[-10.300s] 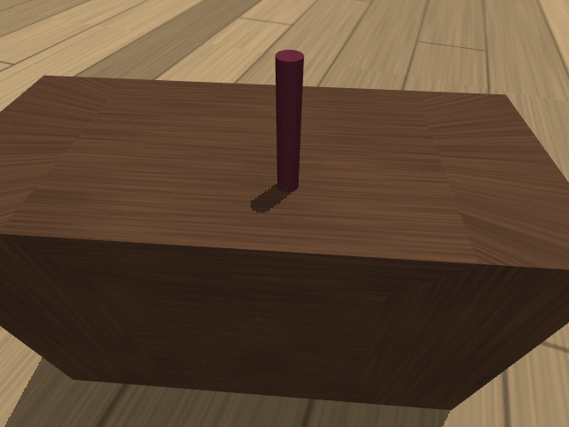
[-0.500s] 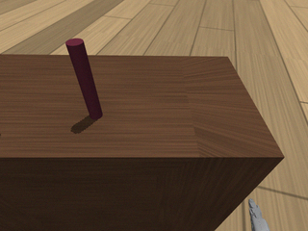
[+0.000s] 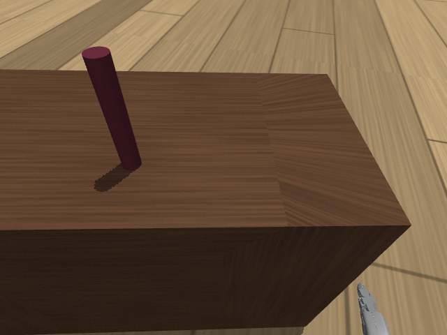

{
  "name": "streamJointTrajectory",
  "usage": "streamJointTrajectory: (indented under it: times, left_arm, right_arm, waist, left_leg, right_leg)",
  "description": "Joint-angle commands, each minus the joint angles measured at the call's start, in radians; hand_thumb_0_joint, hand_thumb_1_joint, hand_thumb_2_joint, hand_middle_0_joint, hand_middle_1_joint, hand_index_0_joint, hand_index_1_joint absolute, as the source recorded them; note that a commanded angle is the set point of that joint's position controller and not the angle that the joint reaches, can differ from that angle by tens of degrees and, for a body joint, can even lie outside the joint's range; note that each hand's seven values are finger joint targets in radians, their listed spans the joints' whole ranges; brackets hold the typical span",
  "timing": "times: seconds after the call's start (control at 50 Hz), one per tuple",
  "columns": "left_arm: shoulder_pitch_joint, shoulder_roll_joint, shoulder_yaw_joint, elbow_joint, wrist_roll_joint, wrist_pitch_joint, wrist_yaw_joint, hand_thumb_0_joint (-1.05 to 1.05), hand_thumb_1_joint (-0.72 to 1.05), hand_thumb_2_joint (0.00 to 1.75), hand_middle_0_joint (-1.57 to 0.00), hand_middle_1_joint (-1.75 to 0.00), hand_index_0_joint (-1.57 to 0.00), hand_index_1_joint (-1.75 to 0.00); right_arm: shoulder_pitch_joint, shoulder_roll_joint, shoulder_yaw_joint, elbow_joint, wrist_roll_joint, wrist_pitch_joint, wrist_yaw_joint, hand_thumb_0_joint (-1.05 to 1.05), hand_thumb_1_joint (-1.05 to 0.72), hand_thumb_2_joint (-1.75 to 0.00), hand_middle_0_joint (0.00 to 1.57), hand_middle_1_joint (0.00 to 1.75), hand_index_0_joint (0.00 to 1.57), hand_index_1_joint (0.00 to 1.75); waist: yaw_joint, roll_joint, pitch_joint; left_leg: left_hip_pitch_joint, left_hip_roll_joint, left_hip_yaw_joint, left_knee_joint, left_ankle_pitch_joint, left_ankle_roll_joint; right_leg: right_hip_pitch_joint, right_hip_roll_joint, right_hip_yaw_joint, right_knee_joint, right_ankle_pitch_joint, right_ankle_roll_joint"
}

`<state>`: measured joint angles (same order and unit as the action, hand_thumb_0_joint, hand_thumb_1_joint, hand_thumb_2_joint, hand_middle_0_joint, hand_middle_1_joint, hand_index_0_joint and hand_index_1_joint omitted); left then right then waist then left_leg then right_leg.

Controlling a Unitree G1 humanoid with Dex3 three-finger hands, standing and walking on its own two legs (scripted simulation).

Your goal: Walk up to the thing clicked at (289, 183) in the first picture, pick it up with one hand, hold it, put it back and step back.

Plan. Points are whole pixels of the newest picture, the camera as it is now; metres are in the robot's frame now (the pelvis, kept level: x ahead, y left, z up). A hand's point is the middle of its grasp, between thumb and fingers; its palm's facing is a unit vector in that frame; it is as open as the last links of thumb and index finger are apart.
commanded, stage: go down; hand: left
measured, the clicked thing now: (117, 118) +0.50 +0.19 +0.15
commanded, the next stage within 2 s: approach in 0.40 s
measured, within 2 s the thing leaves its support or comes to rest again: neither
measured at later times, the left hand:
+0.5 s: hand out of the picture +0.37 +0.38 +0.21, palm faces +0.18 -0.98 +0.00, open 17.7 cm
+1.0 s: hand (63, 156) +0.43 +0.28 +0.12, palm faces +0.04 -1.00 +0.04, open 17.7 cm
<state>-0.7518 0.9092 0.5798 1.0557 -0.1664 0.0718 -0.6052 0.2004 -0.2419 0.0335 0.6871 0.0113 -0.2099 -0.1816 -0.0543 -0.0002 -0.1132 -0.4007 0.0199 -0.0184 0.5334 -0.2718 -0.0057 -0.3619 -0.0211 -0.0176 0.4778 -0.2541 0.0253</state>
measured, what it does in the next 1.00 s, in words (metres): stands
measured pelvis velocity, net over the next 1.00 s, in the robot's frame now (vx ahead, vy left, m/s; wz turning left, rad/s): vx -0.01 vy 0.00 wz -0.02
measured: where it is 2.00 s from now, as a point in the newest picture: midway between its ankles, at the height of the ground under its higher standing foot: outside the picture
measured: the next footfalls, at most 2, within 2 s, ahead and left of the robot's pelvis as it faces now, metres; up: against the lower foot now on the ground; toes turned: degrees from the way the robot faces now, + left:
none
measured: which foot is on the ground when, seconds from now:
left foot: down 0.00-1.00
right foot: down 0.00-1.00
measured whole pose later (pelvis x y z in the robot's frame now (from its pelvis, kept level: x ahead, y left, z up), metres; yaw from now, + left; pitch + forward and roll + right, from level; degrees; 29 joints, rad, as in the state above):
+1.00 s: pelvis -0.01 +0.00 -0.01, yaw -1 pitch +11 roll -1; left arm -0.73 0.64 0.45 1.04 -0.19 -0.10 -0.45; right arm 0.22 -0.23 0.03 0.58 0.00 -0.21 -0.11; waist -0.10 -0.01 -0.10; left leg -0.52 0.02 -0.01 0.64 -0.31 0.00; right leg -0.49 -0.02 0.00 0.59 -0.28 0.03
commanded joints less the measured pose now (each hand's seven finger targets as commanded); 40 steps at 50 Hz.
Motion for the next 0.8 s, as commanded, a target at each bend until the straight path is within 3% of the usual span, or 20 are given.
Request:
streamJointTrajectory:
  times: [0.0, 0.02, 0.08, 0.1, 0.12, 0.2, 0.22, 0.28, 0.32, 0.36, 0.44, 0.48, 0.5, 0.52, 0.56, 0.58, 0.68, 0.72, 0.74, 0.78]
  left_arm:
    - [-0.37, 0.404, 0.064, -0.217, -0.027, -0.064, 0.002, 0.0, -0.58, 0.06, -0.05, -0.05, -0.05, -0.04]
    - [-0.334, 0.359, 0.035, -0.161, -0.025, -0.059, 0.0, 0.0, -0.59, 0.06, -0.04, -0.05, -0.05, -0.05]
    - [-0.356, 0.398, 0.061, -0.207, -0.029, -0.074, 0.003, 0.0, -0.59, 0.06, -0.05, -0.05, -0.05, -0.05]
    - [-0.389, 0.417, 0.072, -0.262, -0.029, -0.081, 0.003, 0.0, -0.59, 0.06, -0.05, -0.05, -0.05, -0.05]
    - [-0.382, 0.438, 0.092, -0.268, -0.027, -0.079, 0.007, 0.0, -0.59, 0.04, -0.05, -0.04, -0.06, -0.04]
    - [-0.322, 0.358, 0.049, -0.209, -0.03, -0.054, 0.0, 0.0, -0.59, 0.05, -0.05, -0.05, -0.06, -0.04]
    - [-0.338, 0.375, 0.053, -0.231, -0.028, -0.056, -0.001, 0.0, -0.59, 0.04, -0.05, -0.04, -0.06, -0.04]
    - [-0.325, 0.366, 0.051, -0.218, -0.033, -0.057, -0.004, 0.0, -0.6, 0.04, -0.05, -0.04, -0.06, -0.04]
    - [-0.338, 0.368, 0.05, -0.243, -0.036, -0.063, -0.007, 0.0, -0.61, 0.05, -0.05, -0.05, -0.06, -0.05]
    - [-0.333, 0.391, 0.072, -0.24, -0.036, -0.068, -0.002, 0.0, -0.58, 0.04, -0.05, -0.04, -0.06, -0.04]
    - [-0.343, 0.355, 0.041, -0.248, -0.036, -0.074, -0.006, 0.0, -0.6, 0.05, -0.05, -0.05, -0.06, -0.05]
    - [-0.372, 0.388, 0.062, -0.285, -0.035, -0.081, 0.003, 0.0, -0.57, 0.12, -0.06, -0.08, -0.04, -0.11]
    - [-0.396, 0.411, 0.076, -0.312, -0.034, -0.083, 0.005, 0.0, -0.54, 0.04, -0.05, -0.05, -0.04, -0.06]
    - [-0.392, 0.402, 0.073, -0.297, -0.032, -0.079, 0.006, 0.0, -0.55, 0.04, -0.05, -0.04, -0.04, -0.05]
    - [-0.326, 0.294, 0.004, -0.209, -0.028, -0.061, 0.003, 0.0, -0.56, 0.05, -0.05, -0.05, -0.04, -0.06]
    - [-0.319, 0.265, -0.022, -0.186, -0.029, -0.061, 0.002, 0.0, -0.53, 0.06, -0.05, -0.04, -0.04, -0.05]
    - [-0.397, 0.231, -0.042, -0.229, -0.045, -0.104, 0.017, 0.0, -0.54, 0.05, -0.04, -0.04, -0.04, -0.05]
    - [-0.338, 0.159, -0.075, -0.125, -0.045, -0.114, 0.028, 0.0, -0.58, 0.05, -0.04, -0.05, -0.04, -0.06]
    - [-0.381, 0.169, -0.068, -0.205, -0.05, -0.135, 0.039, 0.0, -0.59, 0.05, -0.04, -0.06, -0.04, -0.06]
    - [-0.362, 0.125, -0.08, -0.161, -0.052, -0.159, 0.057, 0.0, -0.58, 0.06, -0.04, -0.05, -0.04, -0.06]
  right_arm:
    - [-0.067, -0.153, -0.055, -0.142, 0.005, -0.042, -0.011, 0.0, 0.54, -0.05, 0.05, 0.05, 0.05, 0.05]
    - [-0.071, -0.155, -0.065, -0.151, 0.006, -0.042, -0.01, 0.0, 0.54, -0.05, 0.05, 0.05, 0.05, 0.05]
    - [-0.056, -0.156, -0.059, -0.135, 0.005, -0.041, -0.009, 0.0, 0.54, -0.05, 0.05, 0.05, 0.05, 0.05]
    - [-0.086, -0.149, -0.053, -0.163, 0.007, -0.042, -0.009, 0.0, 0.54, -0.05, 0.05, 0.05, 0.05, 0.05]
    - [-0.089, -0.184, -0.087, -0.203, 0.007, -0.045, -0.014, 0.0, 0.54, -0.05, 0.05, 0.05, 0.05, 0.05]
    - [-0.064, -0.14, -0.054, -0.147, 0.009, -0.037, -0.008, 0.0, 0.54, -0.05, 0.05, 0.05, 0.05, 0.05]
    - [-0.083, -0.137, -0.052, -0.148, 0.011, -0.038, -0.011, 0.0, 0.53, -0.05, 0.05, 0.05, 0.05, 0.05]
    - [-0.066, -0.162, -0.076, -0.143, 0.008, -0.033, -0.017, 0.0, 0.53, -0.05, 0.05, 0.05, 0.05, 0.05]
    - [-0.062, -0.151, -0.063, -0.153, 0.008, -0.035, -0.017, 0.0, 0.54, -0.05, 0.05, 0.05, 0.05, 0.05]
    - [-0.062, -0.163, -0.072, -0.163, 0.009, -0.033, -0.018, 0.0, 0.54, -0.05, 0.05, 0.05, 0.05, 0.05]
    - [-0.064, -0.156, -0.068, -0.148, 0.007, -0.037, -0.014, 0.0, 0.53, -0.05, 0.05, 0.05, 0.05, 0.05]
    - [-0.078, -0.173, -0.078, -0.159, 0.006, -0.044, -0.017, 0.0, 0.54, -0.05, 0.05, 0.05, 0.05, 0.05]
    - [-0.096, -0.171, -0.072, -0.182, 0.007, -0.048, -0.017, 0.0, 0.56, -0.04, 0.05, 0.05, 0.05, 0.05]
    - [-0.075, -0.159, -0.065, -0.151, 0.005, -0.043, -0.015, 0.0, 0.55, -0.05, 0.05, 0.05, 0.05, 0.05]
    - [-0.066, -0.095, -0.021, -0.079, 0.009, -0.034, -0.007, 0.0, 0.56, -0.05, 0.05, 0.05, 0.05, 0.05]
    - [-0.077, -0.127, -0.051, -0.101, 0.009, -0.041, -0.01, 0.0, 0.56, -0.04, 0.05, 0.05, 0.05, 0.05]
    - [-0.079, -0.142, -0.044, -0.15, 0.002, -0.052, -0.007, 0.0, 0.57, -0.04, 0.05, 0.05, 0.05, 0.05]
    - [-0.07, -0.143, -0.045, -0.147, 0.002, -0.055, 0.0, 0.0, 0.57, -0.04, 0.05, 0.05, 0.05, 0.05]
    - [-0.06, -0.145, -0.048, -0.161, 0.0, -0.058, 0.002, 0.0, 0.57, -0.04, 0.05, 0.05, 0.05, 0.05]
    - [-0.034, -0.146, -0.047, -0.168, -0.002, -0.059, 0.012, 0.0, 0.57, -0.04, 0.05, 0.05, 0.05, 0.05]
  waist:
    - [0.016, 0.174, -0.3]
    - [0.004, 0.134, -0.28]
    - [0.017, 0.158, -0.27]
    - [0.024, 0.166, -0.316]
    - [0.016, 0.165, -0.348]
    - [0.016, 0.164, -0.287]
    - [0.024, 0.16, -0.269]
    - [0.008, 0.141, -0.276]
    - [0.008, 0.146, -0.27]
    - [0.013, 0.127, -0.28]
    - [0.009, 0.174, -0.276]
    - [0.007, 0.197, -0.317]
    - [0.012, 0.195, -0.334]
    - [0.006, 0.2, -0.32]
    - [0.013, 0.173, -0.228]
    - [-0.009, 0.167, -0.214]
    - [-0.028, 0.138, -0.241]
    - [-0.042, 0.105, -0.219]
    - [-0.035, 0.134, -0.24]
    - [-0.051, 0.125, -0.258]
  left_leg:
    - [0.252, -0.019, -0.008, -0.026, 0.376, 0.012]
    - [0.234, -0.021, -0.006, -0.026, 0.361, 0.019]
    - [0.226, -0.021, -0.003, -0.025, 0.351, 0.016]
    - [0.238, -0.023, -0.003, -0.024, 0.366, 0.017]
    - [0.256, -0.022, -0.002, -0.02, 0.389, 0.017]
    - [0.242, -0.022, -0.001, -0.021, 0.399, 0.017]
    - [0.223, -0.024, -0.001, -0.025, 0.372, 0.019]
    - [0.221, -0.029, 0.006, -0.021, 0.359, 0.026]
    - [0.232, -0.027, 0.004, -0.023, 0.345, 0.025]
    - [0.218, -0.03, 0.002, -0.023, 0.34, 0.026]
    - [0.253, -0.02, -0.006, -0.025, 0.357, 0.016]
    - [0.276, -0.02, -0.008, -0.022, 0.364, 0.013]
    - [0.279, -0.019, -0.009, -0.018, 0.378, 0.013]
    - [0.276, -0.016, -0.011, -0.022, 0.384, 0.011]
    - [0.224, -0.019, -0.008, -0.03, 0.34, 0.017]
    - [0.218, -0.021, -0.003, -0.033, 0.301, 0.018]
    - [0.227, -0.017, -0.003, -0.027, 0.24, 0.019]
    - [0.21, -0.018, -0.002, -0.018, 0.218, 0.025]
    - [0.222, -0.021, 0.001, -0.012, 0.224, 0.023]
    - [0.237, -0.008, -0.008, 0.005, 0.258, 0.016]
  right_leg:
    - [0.035, 0.03, -0.032, -0.036, 0.274, -0.043]
    - [0.03, 0.028, -0.028, -0.038, 0.272, -0.04]
    - [0.025, 0.03, -0.03, -0.034, 0.259, -0.042]
    - [0.049, 0.028, -0.03, -0.032, 0.276, -0.041]
    - [0.064, 0.027, -0.029, -0.027, 0.3, -0.04]
    - [0.042, 0.027, -0.029, -0.033, 0.297, -0.041]
    - [0.037, 0.027, -0.028, -0.035, 0.28, -0.04]
    - [0.042, 0.023, -0.024, -0.036, 0.291, -0.034]
    - [0.026, 0.026, -0.027, -0.037, 0.275, -0.035]
    - [0.039, 0.025, -0.028, -0.037, 0.27, -0.033]
    - [0.005, 0.029, -0.031, -0.033, 0.25, -0.043]
    - [0.014, 0.029, -0.033, -0.031, 0.256, -0.044]
    - [0.028, 0.028, -0.033, -0.032, 0.266, -0.043]
    - [0.028, 0.03, -0.035, -0.032, 0.272, -0.044]
    - [-0.004, 0.03, -0.03, -0.036, 0.239, -0.044]
    - [-0.022, 0.029, -0.027, -0.039, 0.216, -0.043]
    - [-0.047, 0.032, -0.034, -0.033, 0.187, -0.037]
    - [-0.079, 0.031, -0.03, -0.027, 0.168, -0.035]
    - [-0.077, 0.029, -0.03, -0.021, 0.175, -0.035]
    - [-0.114, 0.035, -0.036, 0.0, 0.177, -0.036]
